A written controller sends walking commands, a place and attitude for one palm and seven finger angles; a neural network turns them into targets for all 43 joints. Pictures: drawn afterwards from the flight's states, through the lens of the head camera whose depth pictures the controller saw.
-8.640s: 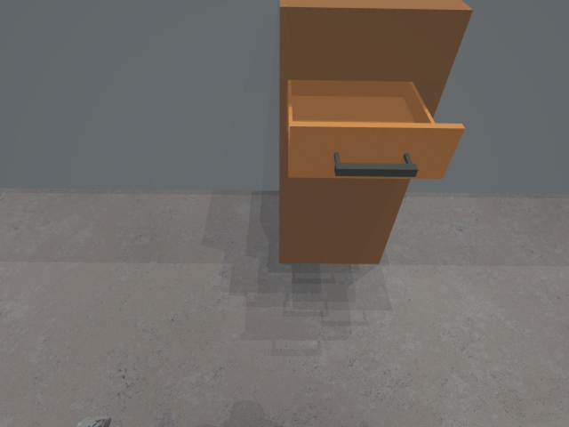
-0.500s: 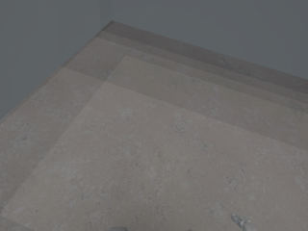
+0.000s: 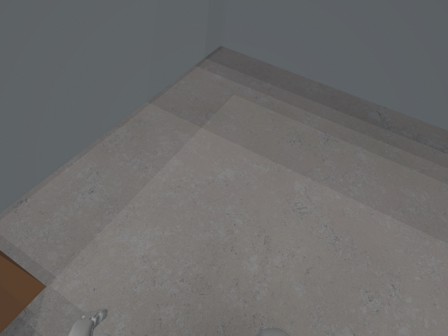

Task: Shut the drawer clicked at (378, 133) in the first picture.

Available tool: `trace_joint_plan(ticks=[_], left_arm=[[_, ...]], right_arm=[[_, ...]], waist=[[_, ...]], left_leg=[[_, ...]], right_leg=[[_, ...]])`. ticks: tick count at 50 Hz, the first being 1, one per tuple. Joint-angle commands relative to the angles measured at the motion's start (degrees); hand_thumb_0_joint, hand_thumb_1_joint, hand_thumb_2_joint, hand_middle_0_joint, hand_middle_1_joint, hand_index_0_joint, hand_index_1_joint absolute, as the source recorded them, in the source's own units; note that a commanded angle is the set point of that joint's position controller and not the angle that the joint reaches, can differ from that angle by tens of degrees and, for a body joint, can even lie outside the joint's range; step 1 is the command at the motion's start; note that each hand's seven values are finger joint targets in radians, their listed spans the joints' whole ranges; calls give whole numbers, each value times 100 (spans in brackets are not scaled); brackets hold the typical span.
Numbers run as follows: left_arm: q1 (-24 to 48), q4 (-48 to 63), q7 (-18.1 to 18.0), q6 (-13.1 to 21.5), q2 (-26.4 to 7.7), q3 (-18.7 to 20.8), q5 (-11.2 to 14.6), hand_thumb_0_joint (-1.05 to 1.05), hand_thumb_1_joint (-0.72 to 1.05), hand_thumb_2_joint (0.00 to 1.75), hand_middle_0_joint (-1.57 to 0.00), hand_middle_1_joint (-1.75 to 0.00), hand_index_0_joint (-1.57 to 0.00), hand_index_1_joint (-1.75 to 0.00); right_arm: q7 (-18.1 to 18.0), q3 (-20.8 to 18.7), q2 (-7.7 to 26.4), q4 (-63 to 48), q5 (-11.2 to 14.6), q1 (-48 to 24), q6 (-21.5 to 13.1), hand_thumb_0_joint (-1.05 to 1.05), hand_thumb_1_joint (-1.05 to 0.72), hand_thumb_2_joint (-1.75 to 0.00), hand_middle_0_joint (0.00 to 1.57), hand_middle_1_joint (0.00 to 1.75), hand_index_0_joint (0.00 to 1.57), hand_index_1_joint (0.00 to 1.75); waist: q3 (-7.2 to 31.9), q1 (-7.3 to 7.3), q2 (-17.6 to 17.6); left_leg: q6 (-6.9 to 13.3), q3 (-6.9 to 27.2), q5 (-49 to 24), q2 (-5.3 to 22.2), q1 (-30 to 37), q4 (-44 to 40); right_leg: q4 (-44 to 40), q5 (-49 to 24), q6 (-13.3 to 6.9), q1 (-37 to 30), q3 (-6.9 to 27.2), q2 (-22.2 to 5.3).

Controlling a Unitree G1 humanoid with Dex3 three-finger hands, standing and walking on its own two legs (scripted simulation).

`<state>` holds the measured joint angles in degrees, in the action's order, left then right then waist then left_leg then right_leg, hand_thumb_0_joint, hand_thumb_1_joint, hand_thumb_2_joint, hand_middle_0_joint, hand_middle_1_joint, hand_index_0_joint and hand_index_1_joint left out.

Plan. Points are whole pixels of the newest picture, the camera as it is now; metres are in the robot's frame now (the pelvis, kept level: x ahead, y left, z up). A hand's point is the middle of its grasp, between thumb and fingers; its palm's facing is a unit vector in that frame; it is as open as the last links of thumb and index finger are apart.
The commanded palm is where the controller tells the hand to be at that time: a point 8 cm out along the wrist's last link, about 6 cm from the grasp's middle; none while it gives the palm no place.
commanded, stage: turn to face it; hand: left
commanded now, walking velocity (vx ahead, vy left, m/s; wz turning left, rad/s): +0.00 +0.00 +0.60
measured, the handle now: out of the picture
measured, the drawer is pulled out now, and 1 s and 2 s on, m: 0.21 0.21 0.21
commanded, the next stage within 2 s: take the last steps up to it in 1.54 s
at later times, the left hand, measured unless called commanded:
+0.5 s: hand out of the picture +0.00 +0.14 -0.14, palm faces +0.29 -0.89 -0.34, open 7.4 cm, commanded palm none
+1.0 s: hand out of the picture -0.15 +0.14 -0.20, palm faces +0.62 -0.74 -0.26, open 7.4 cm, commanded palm none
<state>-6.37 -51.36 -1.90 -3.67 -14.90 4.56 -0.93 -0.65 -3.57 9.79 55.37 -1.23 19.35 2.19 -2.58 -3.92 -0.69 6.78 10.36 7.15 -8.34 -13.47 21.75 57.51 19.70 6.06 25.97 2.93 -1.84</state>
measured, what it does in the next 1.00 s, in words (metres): steps on the spot, turning left: right foot, then left foot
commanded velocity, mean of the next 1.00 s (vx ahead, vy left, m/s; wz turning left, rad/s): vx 0.00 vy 0.00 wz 0.60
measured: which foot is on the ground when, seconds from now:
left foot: down 0.00-0.34, up 0.36-0.86, down 0.88-1.00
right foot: up 0.00-0.32, down 0.34-0.88, up 0.90-1.00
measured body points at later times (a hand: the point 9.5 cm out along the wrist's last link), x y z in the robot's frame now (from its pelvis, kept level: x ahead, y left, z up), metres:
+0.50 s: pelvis -0.02 -0.09 +0.00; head +0.01 -0.12 +0.45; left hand -0.01 +0.19 -0.12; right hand +0.10 -0.35 -0.16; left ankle -0.05 +0.06 -0.65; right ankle -0.02 -0.19 -0.75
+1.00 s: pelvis -0.02 -0.03 -0.02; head +0.00 +0.02 +0.43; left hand -0.18 +0.18 -0.18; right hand +0.25 -0.14 -0.13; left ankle -0.07 +0.03 -0.75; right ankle +0.01 -0.19 -0.67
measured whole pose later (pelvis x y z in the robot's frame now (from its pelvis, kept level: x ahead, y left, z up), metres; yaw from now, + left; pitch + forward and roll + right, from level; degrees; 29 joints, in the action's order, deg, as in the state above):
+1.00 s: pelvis -0.02 -0.03 -0.02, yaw +36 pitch +0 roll +0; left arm -17.6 -54.2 -1.7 -4.0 -15.2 3.9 -1.1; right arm 0.4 -2.1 12.0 49.9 -0.6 3.8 1.0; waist -6.8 3.0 -3.3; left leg 3.4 -2.3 18.8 -2.0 -15.0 34.1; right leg 66.2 30.2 4.7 23.1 -5.0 -7.3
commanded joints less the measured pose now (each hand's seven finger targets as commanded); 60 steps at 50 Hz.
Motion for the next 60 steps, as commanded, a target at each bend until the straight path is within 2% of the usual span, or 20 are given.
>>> trace_joint_plan(ticks=[1,9,14,15,16,17,18,19,22,35,39,41,42,43,44,45,46,48,51,60], left_arm=[[385,599,-35,166,-474,86,43,0,90,90,-20,-30,-20,-30],[122,606,-67,187,-424,47,96,0,90,90,-20,-30,-20,-30],[-477,463,-90,229,-546,92,130,0,90,90,-20,-30,-20,-30],[-621,426,-108,264,-649,126,121,0,90,90,-20,-30,-20,-30],[-669,481,-136,311,-1009,200,57,0,90,90,-20,-30,-20,-30],[-501,608,-150,307,-1308,233,-38,0,90,90,-20,-30,-20,-30],[-147,728,-147,256,-1176,155,4,0,90,90,-20,-30,-20,-30],[236,837,-128,254,-994,94,1,0,90,90,-20,-30,-20,-30],[75,686,-36,391,-586,-18,55,0,90,90,-20,-30,-20,-30],[-1731,208,-52,423,-723,20,-70,0,90,90,-20,-30,-20,-30],[-1649,203,-41,368,-869,91,-98,0,90,90,-20,-30,-20,-30],[-1549,191,-31,362,-918,129,-82,0,90,90,-20,-30,-20,-30],[-1473,194,-14,363,-942,126,-39,0,90,90,-20,-30,-20,-30],[-1386,230,7,361,-859,112,6,0,90,90,-20,-30,-20,-30],[-1338,481,65,360,-489,50,78,0,90,90,-20,-30,-20,-30],[-1035,649,20,293,-450,-34,37,0,90,90,-20,-30,-20,-30],[-893,664,-3,232,-524,-4,8,0,90,90,-20,-30,-20,-30],[-691,504,17,206,-551,41,3,0,90,90,-20,-30,-20,-30],[-893,365,70,183,-506,55,1,0,90,90,-20,-30,-20,-30],[-104,650,42,190,-396,11,14,0,90,90,-20,-30,-20,-30]], right_arm=[[-86,-345,1268,-348,-25,249,-100,0,-90,-90,20,30,20,30],[-39,-399,1372,-359,-44,51,14,0,-90,-90,20,30,20,30],[44,-434,1349,-466,-2,-302,70,0,-90,-90,20,30,20,30],[59,-420,1261,-494,35,-340,91,0,-90,-90,20,30,20,30],[68,-400,993,-534,79,-187,108,0,-90,-90,20,30,20,30],[26,-378,895,-693,49,-126,57,0,-90,-90,20,30,20,30],[29,-439,1216,-674,-40,-264,39,0,-90,-90,20,30,20,30],[90,-434,1079,-681,-72,-119,91,0,-90,-90,20,30,20,30],[187,-398,1066,-517,-41,-245,160,0,-90,-90,20,30,20,30],[194,-127,867,-755,17,-1648,142,0,-90,-90,20,30,20,30],[208,-37,745,-826,61,-1771,44,0,-90,-90,20,30,20,30],[177,-51,786,-809,62,-1513,-24,0,-90,-90,20,30,20,30],[161,-80,913,-745,41,-1167,-59,0,-90,-90,20,30,20,30],[160,-166,1202,-619,14,-626,-115,0,-90,-90,20,30,20,30],[116,-355,1912,-580,3,-204,-171,0,-90,-90,20,30,20,30],[88,-396,2157,-436,116,144,-122,0,-90,-90,20,30,20,30],[47,-355,1961,-447,111,-35,-103,0,-90,-90,20,30,20,30],[-46,-233,1523,-618,60,-692,-142,0,-90,-90,20,30,20,30],[-30,-172,1388,-727,47,-1021,-193,0,-90,-90,20,30,20,30],[-5,-226,1311,-613,5,-431,-184,0,-90,-90,20,30,20,30]], waist=[[515,16,675],[515,116,940],[451,361,1015],[387,440,749],[549,459,-284],[431,423,-1405],[234,281,-789],[159,37,-565],[-276,39,-665],[57,711,-1118],[241,752,-1276],[423,592,-1269],[652,392,-1106],[1025,83,-431],[1340,-127,1396],[1528,-228,1503],[1258,-107,998],[686,115,1085],[416,372,935],[349,205,921]], left_leg=[[81,2367,-642,1792,1011,-507],[128,2686,-281,1559,492,-543],[-181,2386,613,1204,-628,-512],[-350,2131,1222,1052,-1243,-277],[-657,1331,2079,667,-2110,922],[-1027,27,2365,-63,-2696,2584],[-945,45,2286,242,-2096,3493],[-929,-124,1951,287,-1900,4112],[-1062,-481,1197,629,-1963,4919],[-1165,-1125,1660,939,-2137,3639],[-978,-1550,1742,847,-1262,2230],[-854,-1739,1355,697,-631,1403],[-780,-1743,696,648,8,737],[-600,-1296,-487,1033,1245,163],[205,864,-3293,2766,2582,266],[766,1300,-5140,3306,2559,443],[774,779,-4784,3241,2276,426],[436,388,-3830,2503,1394,252],[166,19,-3389,2051,862,83],[331,753,-2652,1912,811,-35]], right_leg=[[-299,277,-90,586,178,21],[-1354,390,-283,-397,146,380],[-2991,-222,-425,-2016,20,459],[-3738,-469,-493,-2712,173,204],[-4393,337,-792,-3374,1271,-944],[-4843,1054,-1381,-2982,2824,-2394],[-4839,725,-1555,-1715,2280,-2550],[-4734,456,-1535,-1284,1678,-2159],[-4320,-1037,-1170,-1109,470,-1355],[-3345,-4574,-1249,-2870,-452,-1701],[-3044,-4683,-1253,-2746,-770,-1795],[-2584,-4908,-1113,-2633,-1017,-1793],[-2054,-4708,-929,-2426,-1225,-1718],[-899,-3741,-675,-1640,-1367,-1603],[529,731,-179,386,-1417,-668],[1200,2035,-139,832,-756,-514],[1401,1751,-169,946,-513,-689],[1433,976,-72,839,-345,-684],[1216,365,-28,526,-367,-541],[292,181,60,517,-285,-306]])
